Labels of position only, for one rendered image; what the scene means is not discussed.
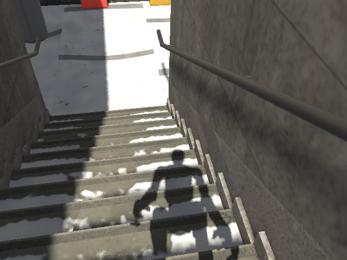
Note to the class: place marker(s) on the stairs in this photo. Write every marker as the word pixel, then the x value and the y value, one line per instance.
pixel 115 185

